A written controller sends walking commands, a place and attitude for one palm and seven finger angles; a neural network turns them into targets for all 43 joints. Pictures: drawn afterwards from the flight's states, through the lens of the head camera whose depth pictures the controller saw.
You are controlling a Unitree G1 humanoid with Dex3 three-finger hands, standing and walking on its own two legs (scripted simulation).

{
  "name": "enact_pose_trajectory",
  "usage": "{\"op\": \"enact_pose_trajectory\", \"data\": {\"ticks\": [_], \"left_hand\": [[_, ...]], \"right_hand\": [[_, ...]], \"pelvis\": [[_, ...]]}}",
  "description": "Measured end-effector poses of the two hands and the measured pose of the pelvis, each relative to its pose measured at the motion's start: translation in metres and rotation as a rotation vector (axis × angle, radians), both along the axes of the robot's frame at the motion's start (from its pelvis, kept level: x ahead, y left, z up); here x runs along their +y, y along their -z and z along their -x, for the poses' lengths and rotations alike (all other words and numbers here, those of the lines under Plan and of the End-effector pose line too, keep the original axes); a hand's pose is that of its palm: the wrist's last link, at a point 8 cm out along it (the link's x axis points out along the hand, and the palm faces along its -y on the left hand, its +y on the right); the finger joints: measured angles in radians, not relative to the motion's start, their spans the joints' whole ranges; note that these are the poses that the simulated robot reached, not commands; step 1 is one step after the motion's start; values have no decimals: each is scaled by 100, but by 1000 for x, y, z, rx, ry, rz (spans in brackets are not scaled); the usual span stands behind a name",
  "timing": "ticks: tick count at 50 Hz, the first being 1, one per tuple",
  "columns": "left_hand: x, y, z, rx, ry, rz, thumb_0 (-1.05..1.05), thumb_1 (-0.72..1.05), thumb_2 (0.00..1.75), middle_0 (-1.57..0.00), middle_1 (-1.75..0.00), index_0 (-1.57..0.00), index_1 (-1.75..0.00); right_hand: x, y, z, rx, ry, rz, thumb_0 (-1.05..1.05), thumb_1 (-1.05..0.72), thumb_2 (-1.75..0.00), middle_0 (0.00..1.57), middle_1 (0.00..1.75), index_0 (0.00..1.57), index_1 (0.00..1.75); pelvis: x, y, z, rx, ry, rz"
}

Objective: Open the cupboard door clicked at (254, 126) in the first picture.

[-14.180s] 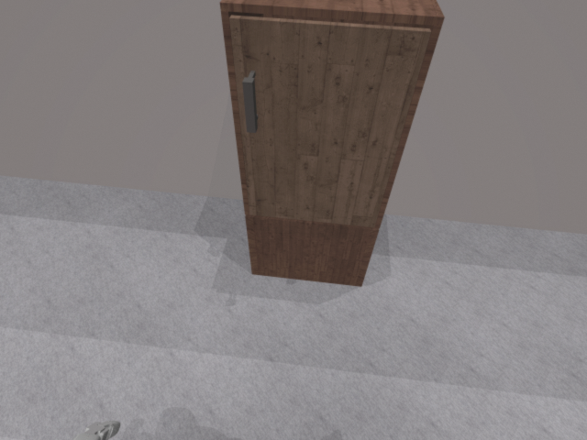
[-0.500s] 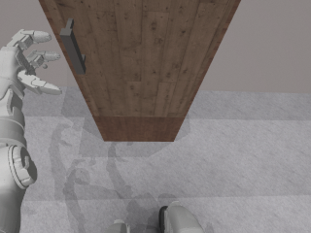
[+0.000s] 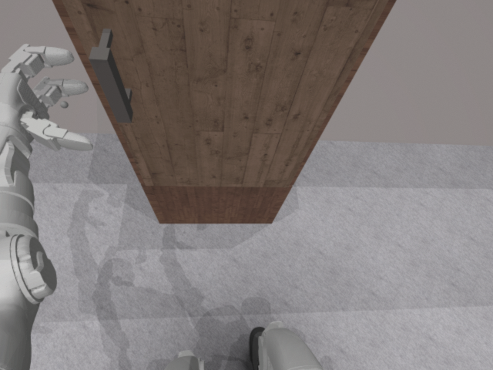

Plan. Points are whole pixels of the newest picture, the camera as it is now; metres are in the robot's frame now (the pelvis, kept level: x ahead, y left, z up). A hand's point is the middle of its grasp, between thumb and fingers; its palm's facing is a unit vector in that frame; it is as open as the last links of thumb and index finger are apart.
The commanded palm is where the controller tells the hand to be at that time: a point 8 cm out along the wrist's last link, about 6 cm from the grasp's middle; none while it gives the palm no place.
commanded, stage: move the hooked fingers beside the handle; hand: left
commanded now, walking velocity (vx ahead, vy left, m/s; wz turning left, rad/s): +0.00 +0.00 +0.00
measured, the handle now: (116, 79) +0.54 +0.16 +0.09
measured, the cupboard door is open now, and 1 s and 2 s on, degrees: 0 0 0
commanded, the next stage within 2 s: slide the fingers in behind the handle in 0.46 s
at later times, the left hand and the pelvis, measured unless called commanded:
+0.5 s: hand (64, 105) +0.49 +0.23 +0.09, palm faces -0.04 -1.00 -0.01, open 14.0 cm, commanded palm +0.47 +0.27 +0.09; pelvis -0.01 +0.00 +0.00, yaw +1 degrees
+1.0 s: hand (84, 105) +0.50 +0.20 +0.09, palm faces -0.05 -1.00 -0.01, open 13.9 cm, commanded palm +0.47 +0.24 +0.09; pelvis -0.01 -0.01 +0.00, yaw +1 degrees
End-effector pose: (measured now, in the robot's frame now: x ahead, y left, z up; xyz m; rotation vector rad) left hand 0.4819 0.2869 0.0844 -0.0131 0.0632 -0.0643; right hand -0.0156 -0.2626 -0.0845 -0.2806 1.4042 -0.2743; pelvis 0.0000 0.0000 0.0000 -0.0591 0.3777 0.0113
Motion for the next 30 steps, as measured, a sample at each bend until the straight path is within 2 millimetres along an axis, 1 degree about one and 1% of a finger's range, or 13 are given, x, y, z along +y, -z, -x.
{"op": "enact_pose_trajectory", "data": {"ticks": [4, 9, 15, 20, 26, 30], "left_hand": [[1, -4, 2, -25, -10, -2, -1, -50, 30, -30, -120, -30, -120], [-4, -9, 4, -28, 3, -3, -1, -50, 30, -30, -120, -30, -120], [-9, -5, 8, 0, 2, 3, -1, -50, 30, -30, -120, -30, -120], [-8, 0, 10, 0, -18, -9, -1, -50, 30, -30, -120, -30, -120], [-6, -12, 11, -51, -18, -21, -1, -50, 30, -30, -120, -30, -120], [-8, -13, 11, -20, -2, -6, -1, -50, 30, -30, -120, -30, -120]], "right_hand": [[1, 2, -15, -28, -16, -4, 0, -90, -90, 20, 30, 20, 30], [3, 5, -31, -64, -34, -13, 0, -90, -90, 20, 30, 20, 30], [4, 8, -40, -97, -45, -25, 0, -90, -90, 20, 30, 20, 30], [1, 10, -35, -96, -48, -21, 0, -90, -90, 20, 30, 20, 30], [-3, 10, -18, -63, -32, -13, 0, -90, -90, 20, 30, 20, 30], [-6, 9, -7, -44, -23, -8, 0, -90, -90, 20, 30, 20, 30]], "pelvis": [[1, 0, -2, -6, -6, 3], [1, -1, -3, -14, -14, 4], [0, 0, -1, -22, -12, -2], [-2, 2, 5, -21, -12, -6], [-5, 3, 9, -20, -11, -6], [-6, 3, 12, -24, -14, -7]]}}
